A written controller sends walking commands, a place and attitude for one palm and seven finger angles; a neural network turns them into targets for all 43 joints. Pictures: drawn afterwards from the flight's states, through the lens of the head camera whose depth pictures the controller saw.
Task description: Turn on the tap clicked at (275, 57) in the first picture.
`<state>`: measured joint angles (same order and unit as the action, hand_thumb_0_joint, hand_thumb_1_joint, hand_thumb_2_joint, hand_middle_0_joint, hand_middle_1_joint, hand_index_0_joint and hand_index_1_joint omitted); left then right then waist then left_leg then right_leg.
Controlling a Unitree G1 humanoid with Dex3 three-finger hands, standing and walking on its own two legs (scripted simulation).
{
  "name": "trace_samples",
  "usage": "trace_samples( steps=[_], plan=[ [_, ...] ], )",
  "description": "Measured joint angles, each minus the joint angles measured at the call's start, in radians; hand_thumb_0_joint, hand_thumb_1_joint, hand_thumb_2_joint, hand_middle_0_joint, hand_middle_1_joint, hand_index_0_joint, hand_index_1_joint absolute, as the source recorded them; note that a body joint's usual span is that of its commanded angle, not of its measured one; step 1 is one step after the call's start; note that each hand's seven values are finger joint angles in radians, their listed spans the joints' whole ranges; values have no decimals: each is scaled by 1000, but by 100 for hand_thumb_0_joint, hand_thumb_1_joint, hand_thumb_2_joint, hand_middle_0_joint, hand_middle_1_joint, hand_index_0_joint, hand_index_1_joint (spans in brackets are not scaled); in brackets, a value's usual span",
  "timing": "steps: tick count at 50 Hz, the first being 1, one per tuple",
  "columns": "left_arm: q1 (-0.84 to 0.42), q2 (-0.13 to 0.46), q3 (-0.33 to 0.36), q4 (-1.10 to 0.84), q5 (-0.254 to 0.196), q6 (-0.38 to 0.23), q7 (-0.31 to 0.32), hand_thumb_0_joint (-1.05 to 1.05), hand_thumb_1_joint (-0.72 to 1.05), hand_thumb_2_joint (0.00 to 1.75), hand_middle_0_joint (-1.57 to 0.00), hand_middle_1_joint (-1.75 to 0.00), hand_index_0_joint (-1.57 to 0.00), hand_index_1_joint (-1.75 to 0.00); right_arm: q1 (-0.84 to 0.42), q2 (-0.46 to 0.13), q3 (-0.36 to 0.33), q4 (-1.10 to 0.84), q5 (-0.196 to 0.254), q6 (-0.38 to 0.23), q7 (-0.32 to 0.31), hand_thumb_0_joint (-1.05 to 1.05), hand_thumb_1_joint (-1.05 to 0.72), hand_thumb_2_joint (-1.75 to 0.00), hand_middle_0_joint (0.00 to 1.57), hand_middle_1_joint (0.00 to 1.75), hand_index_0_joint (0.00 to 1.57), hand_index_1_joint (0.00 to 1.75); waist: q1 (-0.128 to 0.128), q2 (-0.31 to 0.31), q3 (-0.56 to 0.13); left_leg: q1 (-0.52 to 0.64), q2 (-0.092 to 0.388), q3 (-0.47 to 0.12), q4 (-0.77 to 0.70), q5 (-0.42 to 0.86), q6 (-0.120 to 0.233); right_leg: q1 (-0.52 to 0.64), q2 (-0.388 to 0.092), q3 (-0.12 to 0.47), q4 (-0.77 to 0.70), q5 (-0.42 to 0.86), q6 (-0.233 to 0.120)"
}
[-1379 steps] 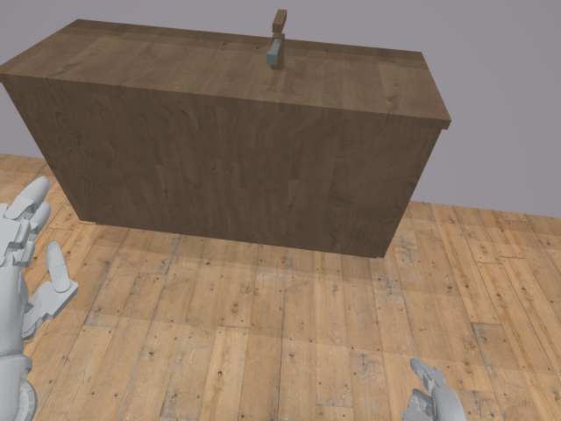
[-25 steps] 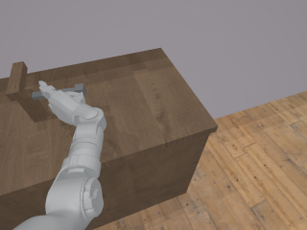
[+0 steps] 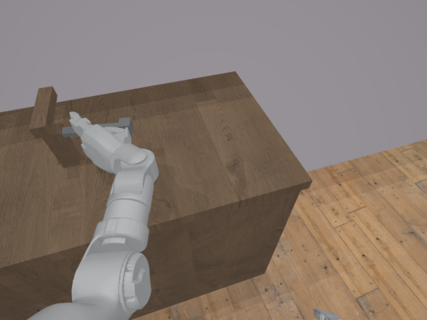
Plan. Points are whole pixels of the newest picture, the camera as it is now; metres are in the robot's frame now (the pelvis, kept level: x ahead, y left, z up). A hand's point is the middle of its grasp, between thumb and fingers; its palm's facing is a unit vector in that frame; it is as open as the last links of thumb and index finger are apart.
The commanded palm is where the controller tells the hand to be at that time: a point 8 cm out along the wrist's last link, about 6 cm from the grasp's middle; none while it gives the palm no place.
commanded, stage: lift the hand up off the lever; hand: left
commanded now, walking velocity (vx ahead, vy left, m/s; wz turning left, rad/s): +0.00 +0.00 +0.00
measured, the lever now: (125, 126) +0.49 +0.21 +0.10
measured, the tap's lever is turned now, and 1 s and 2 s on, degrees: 80 80 80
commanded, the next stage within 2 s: draw the hand back beside the body in 1.36 s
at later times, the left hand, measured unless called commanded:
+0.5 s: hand (121, 127) +0.43 +0.19 +0.15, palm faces +0.81 -0.58 -0.07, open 7.8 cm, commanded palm +0.37 +0.20 +0.15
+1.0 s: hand (121, 125) +0.41 +0.18 +0.17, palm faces +0.79 -0.61 -0.06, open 7.8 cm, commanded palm +0.36 +0.19 +0.17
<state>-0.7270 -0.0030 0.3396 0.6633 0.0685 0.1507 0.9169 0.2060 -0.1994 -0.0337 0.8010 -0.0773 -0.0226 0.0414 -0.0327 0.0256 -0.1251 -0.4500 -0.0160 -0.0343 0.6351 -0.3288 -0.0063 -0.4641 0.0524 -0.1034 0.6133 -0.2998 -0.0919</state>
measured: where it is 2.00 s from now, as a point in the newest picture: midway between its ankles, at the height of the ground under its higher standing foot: outside the picture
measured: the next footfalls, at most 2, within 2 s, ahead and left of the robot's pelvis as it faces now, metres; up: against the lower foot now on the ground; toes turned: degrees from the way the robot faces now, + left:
none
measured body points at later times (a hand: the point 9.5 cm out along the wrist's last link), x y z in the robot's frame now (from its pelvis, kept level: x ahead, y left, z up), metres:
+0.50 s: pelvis -0.01 -0.01 +0.01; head +0.00 -0.02 +0.45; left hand +0.38 +0.21 +0.16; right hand +0.11 -0.25 -0.12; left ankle -0.01 +0.12 -0.72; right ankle +0.00 -0.06 -0.72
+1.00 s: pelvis -0.01 -0.01 +0.01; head -0.02 -0.03 +0.46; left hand +0.36 +0.20 +0.18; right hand +0.15 -0.24 -0.11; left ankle -0.01 +0.12 -0.72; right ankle +0.00 -0.06 -0.72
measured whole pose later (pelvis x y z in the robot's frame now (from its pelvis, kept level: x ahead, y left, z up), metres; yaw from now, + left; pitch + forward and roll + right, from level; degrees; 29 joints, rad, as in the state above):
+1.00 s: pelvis -0.01 -0.01 +0.01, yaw +0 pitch +4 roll +1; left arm -0.69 -0.01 0.29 0.52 0.03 0.31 0.88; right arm 0.14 -0.20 -0.02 0.80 -0.04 -0.02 0.01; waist 0.00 0.04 -0.11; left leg -0.31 -0.01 -0.03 0.52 -0.27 -0.02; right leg -0.34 0.06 -0.10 0.52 -0.25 -0.10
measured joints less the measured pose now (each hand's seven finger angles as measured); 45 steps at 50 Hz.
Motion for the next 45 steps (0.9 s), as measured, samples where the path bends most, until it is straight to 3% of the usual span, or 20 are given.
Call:
trace_samples(
  steps=[16,26,45],
  plan=[
    [-10,41,-6,-10,-5,57,-19,1,90,90,-15,-15,-16,-15,3,-15,4,8,18,-4,-19,1,-91,-90,20,30,20,30,0,-1,5,39,6,-7,-41,27,-8,41,7,-6,-42,26,-9],
    [1,26,-3,-57,-14,57,-23,1,90,90,-15,-15,-16,-15,-9,-17,-1,2,20,-10,-23,1,-91,-90,20,30,20,30,5,1,11,55,8,-1,-61,38,-10,52,9,0,-56,35,-11],
    [33,-10,-56,-143,-39,135,-37,1,90,90,-15,-15,-16,-15,-50,-6,11,6,34,-6,-28,1,-91,-90,20,30,20,30,33,11,18,122,5,-2,-101,54,-10,116,6,1,-86,44,-10]
  ],
)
